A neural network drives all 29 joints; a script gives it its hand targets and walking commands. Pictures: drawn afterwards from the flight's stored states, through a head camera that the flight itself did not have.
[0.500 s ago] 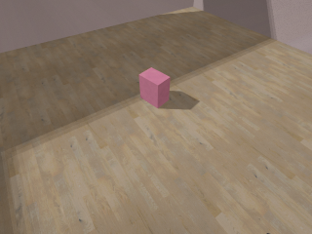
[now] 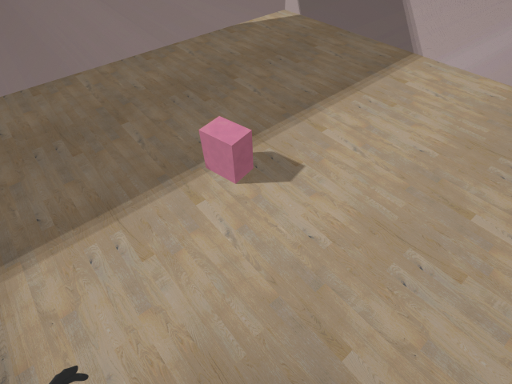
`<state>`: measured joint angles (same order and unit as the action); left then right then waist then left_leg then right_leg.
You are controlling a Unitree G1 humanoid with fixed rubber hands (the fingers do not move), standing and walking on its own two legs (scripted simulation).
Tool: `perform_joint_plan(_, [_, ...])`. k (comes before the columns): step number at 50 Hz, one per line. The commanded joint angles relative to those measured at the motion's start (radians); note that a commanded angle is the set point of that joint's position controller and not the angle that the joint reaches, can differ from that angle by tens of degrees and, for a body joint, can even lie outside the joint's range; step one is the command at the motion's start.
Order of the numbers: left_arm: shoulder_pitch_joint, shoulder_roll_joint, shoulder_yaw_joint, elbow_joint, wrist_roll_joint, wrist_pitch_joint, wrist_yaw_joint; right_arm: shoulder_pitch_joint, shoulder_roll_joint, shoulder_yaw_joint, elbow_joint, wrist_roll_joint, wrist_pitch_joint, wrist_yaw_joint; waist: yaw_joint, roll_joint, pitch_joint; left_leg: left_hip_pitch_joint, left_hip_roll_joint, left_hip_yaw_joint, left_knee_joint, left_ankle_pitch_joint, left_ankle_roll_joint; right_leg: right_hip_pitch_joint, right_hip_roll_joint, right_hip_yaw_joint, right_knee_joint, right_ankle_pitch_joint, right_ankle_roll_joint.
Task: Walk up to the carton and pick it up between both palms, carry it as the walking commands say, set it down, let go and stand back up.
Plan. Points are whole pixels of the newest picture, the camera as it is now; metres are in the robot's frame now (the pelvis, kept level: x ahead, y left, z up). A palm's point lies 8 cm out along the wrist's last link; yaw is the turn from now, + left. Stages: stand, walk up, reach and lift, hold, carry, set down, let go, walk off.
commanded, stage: walk up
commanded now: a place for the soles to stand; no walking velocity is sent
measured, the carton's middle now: (227, 150) +1.44 +0.13 -0.64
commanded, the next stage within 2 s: none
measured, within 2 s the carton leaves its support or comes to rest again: neither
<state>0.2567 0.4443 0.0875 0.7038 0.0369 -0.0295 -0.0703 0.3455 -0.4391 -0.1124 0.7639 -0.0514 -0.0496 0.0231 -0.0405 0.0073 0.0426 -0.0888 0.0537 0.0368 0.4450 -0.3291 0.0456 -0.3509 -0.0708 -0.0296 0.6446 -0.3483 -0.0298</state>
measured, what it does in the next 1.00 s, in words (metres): walks ahead: right foot, then left foot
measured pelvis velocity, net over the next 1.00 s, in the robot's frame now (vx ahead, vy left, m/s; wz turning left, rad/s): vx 0.43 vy -0.01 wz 0.04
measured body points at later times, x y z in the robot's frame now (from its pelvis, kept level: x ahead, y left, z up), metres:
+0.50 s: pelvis +0.21 +0.01 -0.03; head +0.22 +0.02 +0.42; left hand +0.21 +0.36 -0.10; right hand +0.46 -0.27 -0.05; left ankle +0.33 +0.14 -0.74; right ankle +0.08 -0.14 -0.72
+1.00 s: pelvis +0.43 -0.01 -0.02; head +0.43 -0.03 +0.43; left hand +0.55 +0.33 -0.05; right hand +0.56 -0.33 -0.09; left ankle +0.42 +0.13 -0.68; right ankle +0.48 -0.13 -0.74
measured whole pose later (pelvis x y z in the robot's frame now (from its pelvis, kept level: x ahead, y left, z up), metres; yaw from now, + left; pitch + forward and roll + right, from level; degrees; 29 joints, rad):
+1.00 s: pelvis +0.43 -0.01 -0.02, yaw +2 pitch -4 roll -1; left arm 0.36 0.48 0.07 0.48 0.03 -0.05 -0.01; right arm 0.38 -0.49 -0.07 0.51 -0.01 -0.01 0.04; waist -0.01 0.07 0.06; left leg -0.44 0.05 -0.03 1.11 -0.44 0.01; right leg -0.30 -0.03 -0.07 0.68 -0.31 -0.03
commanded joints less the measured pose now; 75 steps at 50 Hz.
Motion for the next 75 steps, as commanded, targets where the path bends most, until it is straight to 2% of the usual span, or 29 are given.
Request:
perform_joint_plan(1, [0.151, 0.149, 0.046, -0.051, 0.001, -0.006, 0.017, -0.098, -0.144, -0.025, -0.126, 0.012, 0.006, 0.016, 0.123, 0.001, 0.021, -0.468, 0.085, -0.065, 0.071, -0.465, 0.1, 0.445, 0.084, -0.095, -0.086, 0.002, -0.008])
perform_joint_plan(2, [0.276, 0.204, 0.063, -0.04, 0.004, -0.011, 0.037, -0.127, -0.068, 0.0, -0.166, 0.012, 0.007, 0.019, 0.203, -0.199, -0.015, -0.626, -0.015, 0.019, 0.415, -0.409, 0.057, 0.559, -0.044, 0.09, -0.172, -0.157, -0.035])
perform_joint_plan(3, [0.327, 0.321, 0.079, -0.096, 0.013, -0.023, 0.056, -0.15, -0.022, 0.016, -0.25, 0.028, 0.0, 0.018, 0.216, -0.306, -0.023, -0.785, -0.127, -0.099, 0.709, -0.37, 0.023, 0.476, -0.343, 0.701, -0.474, -0.587, -0.187])
perform_joint_plan(4, [0.24, 0.33, 0.083, -0.133, 0.007, -0.028, 0.073, -0.124, -0.123, -0.008, -0.275, 0.033, 0.012, 0.008, 0.145, -0.084, 0.06, -0.799, -0.056, -0.255, 0.803, -0.274, 0.013, 0.351, -0.42, 0.735, -0.506, -0.688, -0.223])
perform_joint_plan(7, [0.109, 0.247, 0.057, -0.174, -0.001, -0.047, 0.083, 0.019, -0.187, -0.031, -0.238, 0.028, 0.024, 0.021, 0.047, -0.092, 0.102, -0.668, 0.047, -0.21, 0.691, -0.017, -0.048, 0.232, -0.286, 0.404, -0.478, -0.407, -0.166])
perform_joint_plan(9, [0.115, 0.222, 0.047, -0.194, 0.003, -0.058, 0.076, 0.019, -0.172, -0.026, -0.245, 0.015, 0.031, 0.037, 0.055, -0.104, 0.098, -0.591, 0.049, -0.163, 0.612, 0.035, -0.077, 0.178, -0.251, 0.26, -0.483, -0.205, -0.175])
perform_joint_plan(20, [0.218, 0.268, 0.055, -0.235, -0.01, -0.035, 0.055, -0.186, -0.128, -0.012, -0.383, 0.02, 0.037, 0.058, 0.094, -0.112, 0.145, -0.381, 0.016, 0.003, 0.182, 0.224, -0.007, 0.22, -0.207, 0.025, -0.397, 0.131, -0.139])
perform_joint_plan(23, [0.214, 0.241, 0.034, -0.237, -0.028, -0.016, 0.049, -0.024, -0.169, -0.038, -0.331, 0.0, 0.02, 0.03, 0.014, -0.027, 0.023, -0.096, -0.054, 0.038, 0.111, 0.133, 0.035, 0.189, -0.163, -0.049, -0.045, 0.33, -0.115])
perform_joint_plan(24, [0.237, 0.188, 0.011, -0.247, -0.035, -0.017, 0.049, 0.113, -0.231, -0.058, -0.298, -0.008, 0.011, 0.014, -0.047, 0.078, -0.112, 0.151, 0.031, -0.126, 0.136, 0.025, 0.098, 0.032, -0.105, -0.079, 0.275, 0.287, -0.076])
perform_joint_plan(25, [0.268, 0.134, -0.01, -0.296, -0.056, -0.021, 0.045, 0.17, -0.318, -0.075, -0.33, 0.001, 0.011, -0.008, -0.088, 0.266, -0.279, 0.328, 0.342, -0.652, -0.009, -0.181, 0.259, -0.224, 0.064, -0.087, 0.667, -0.183, -0.017])
perform_joint_plan(26, [0.178, 0.222, 0.029, -0.321, -0.038, -0.018, 0.055, 0.144, -0.33, -0.074, -0.356, 0.035, 0.016, -0.017, -0.099, 0.112, -0.258, 0.218, 0.385, -0.784, -0.148, -0.28, 0.308, -0.281, 0.077, 0.131, 0.773, -0.221, -0.017])
perform_joint_plan(27, [0.137, 0.241, 0.036, -0.32, -0.044, -0.015, 0.056, 0.104, -0.32, -0.061, -0.354, 0.033, 0.018, -0.027, -0.074, 0.072, -0.144, 0.136, 0.373, -0.654, -0.136, -0.262, 0.29, -0.316, 0.039, 0.161, 0.782, -0.162, -0.01])
perform_joint_plan(31, [0.213, 0.214, 0.034, -0.253, -0.031, 0.011, 0.036, -0.01, -0.249, -0.029, -0.355, 0.024, 0.0, -0.022, 0.034, 0.144, -0.004, -0.171, 0.244, -0.307, -0.168, -0.15, 0.209, -0.183, -0.027, 0.105, 0.512, -0.099, 0.013])
perform_joint_plan(38, [0.082, 0.156, 0.038, -0.274, -0.014, 0.004, -0.001, -0.025, -0.268, -0.032, -0.351, 0.029, -0.011, 0.008, 0.026, 0.148, 0.049, -0.318, 0.212, -0.15, -0.183, -0.331, 0.153, 0.002, -0.01, 0.003, 0.111, 0.08, 0.007])
perform_joint_plan(42, [0.17, 0.202, 0.061, -0.238, -0.014, -0.006, 0.018, -0.009, -0.223, -0.011, -0.33, 0.023, 0.006, 0.019, 0.097, 0.012, 0.041, -0.442, 0.147, -0.058, 0.085, -0.387, 0.083, 0.28, 0.063, -0.019, -0.03, 0.026, -0.013])
perform_joint_plan(43, [0.264, 0.259, 0.08, -0.218, -0.012, -0.012, 0.035, -0.012, -0.162, 0.008, -0.34, 0.02, 0.007, 0.02, 0.161, -0.165, -0.002, -0.553, 0.074, 0.02, 0.392, -0.318, 0.037, 0.395, -0.047, 0.188, -0.14, -0.167, -0.047])
perform_joint_plan(44, [0.302, 0.358, 0.097, -0.249, -0.018, -0.017, 0.053, -0.013, -0.132, 0.017, -0.394, 0.04, 0.003, 0.023, 0.182, -0.316, -0.047, -0.708, -0.048, 0.005, 0.692, -0.308, -0.007, 0.406, -0.306, 0.737, -0.381, -0.491, -0.19])
perform_joint_plan(45, [0.272, 0.351, 0.098, -0.265, -0.025, -0.019, 0.07, -0.045, -0.232, -0.007, -0.413, 0.041, 0.013, 0.011, 0.157, -0.128, -0.003, -0.746, -0.013, -0.143, 0.782, -0.265, -0.012, 0.354, -0.366, 0.78, -0.414, -0.565, -0.247])
perform_joint_plan(48, [0.181, 0.286, 0.073, -0.27, -0.011, -0.034, 0.081, 0.027, -0.233, -0.013, -0.354, 0.042, 0.017, 0.011, 0.086, -0.124, 0.043, -0.668, 0.045, -0.145, 0.715, -0.105, -0.04, 0.256, -0.272, 0.484, -0.358, -0.28, -0.228])
perform_joint_plan(51, [0.165, 0.26, 0.058, -0.272, -0.006, -0.041, 0.072, 0.018, -0.194, -0.003, -0.334, 0.031, 0.02, 0.026, 0.08, -0.164, 0.046, -0.544, 0.05, -0.075, 0.549, -0.068, -0.054, 0.176, -0.231, 0.291, -0.338, 0.036, -0.223])
perform_joint_plan(56, [0.162, 0.27, 0.053, -0.274, -0.017, -0.037, 0.052, -0.073, -0.157, 0.0, -0.364, 0.032, 0.025, 0.043, 0.083, -0.177, 0.071, -0.35, 0.017, -0.001, 0.295, 0.101, -0.019, 0.072, -0.176, 0.148, -0.311, 0.03, -0.178])
perform_joint_plan(60, [0.158, 0.251, 0.037, -0.273, -0.026, -0.021, 0.041, 0.019, -0.195, -0.03, -0.326, 0.029, 0.017, 0.027, 0.015, -0.072, 0.013, -0.014, -0.058, 0.044, 0.164, 0.097, 0.016, -0.049, -0.141, 0.067, -0.085, -0.002, -0.117])
perform_joint_plan(61, [0.174, 0.203, 0.018, -0.281, -0.03, -0.023, 0.042, 0.115, -0.243, -0.05, -0.302, 0.025, 0.011, 0.013, -0.041, 0.067, -0.069, 0.146, 0.015, -0.115, 0.13, -0.026, 0.054, -0.134, -0.095, 0.012, 0.192, 0.049, -0.073])
perform_joint_plan(62, [0.185, 0.149, 0.001, -0.321, -0.045, -0.024, 0.041, 0.166, -0.322, -0.07, -0.331, 0.022, 0.007, -0.006, -0.087, 0.265, -0.174, 0.237, 0.325, -0.624, -0.071, -0.329, 0.186, -0.31, 0.039, -0.051, 0.556, -0.215, -0.002])
perform_joint_plan(63, [0.123, 0.228, 0.033, -0.343, -0.037, -0.012, 0.057, 0.155, -0.342, -0.069, -0.342, 0.038, 0.011, -0.019, -0.098, 0.127, -0.124, 0.143, 0.393, -0.779, -0.182, -0.418, 0.269, -0.377, 0.076, 0.129, 0.673, -0.252, -0.003])
perform_joint_plan(64, [0.098, 0.252, 0.039, -0.333, -0.045, -0.005, 0.059, 0.133, -0.332, -0.058, -0.332, 0.036, 0.013, -0.027, -0.073, 0.065, -0.041, 0.077, 0.38, -0.681, -0.16, -0.349, 0.271, -0.391, 0.047, 0.167, 0.703, -0.194, 0.005])
perform_joint_plan(67, [0.183, 0.236, 0.031, -0.262, -0.045, 0.005, 0.051, 0.036, -0.275, -0.034, -0.333, 0.033, 0.008, -0.027, 0.008, 0.152, 0.048, -0.095, 0.255, -0.355, -0.15, -0.137, 0.199, -0.281, -0.017, 0.132, 0.505, -0.103, 0.014])
perform_joint_plan(71, [0.116, 0.182, 0.022, -0.261, -0.021, 0.003, 0.028, 0.058, -0.253, -0.022, -0.331, 0.031, -0.004, -0.012, -0.004, 0.172, 0.04, -0.154, 0.227, -0.21, -0.142, 0.002, 0.195, -0.177, -0.023, 0.041, 0.263, -0.053, 0.019])
perform_joint_plan(75, [0.069, 0.16, 0.031, -0.272, -0.019, 0.001, 0.016, 0.021, -0.273, -0.025, -0.338, 0.035, 0.001, 0.005, 0.012, 0.162, 0.052, -0.252, 0.198, -0.157, -0.134, -0.167, 0.151, -0.006, 0.014, -0.02, 0.064, 0.092, 0.006])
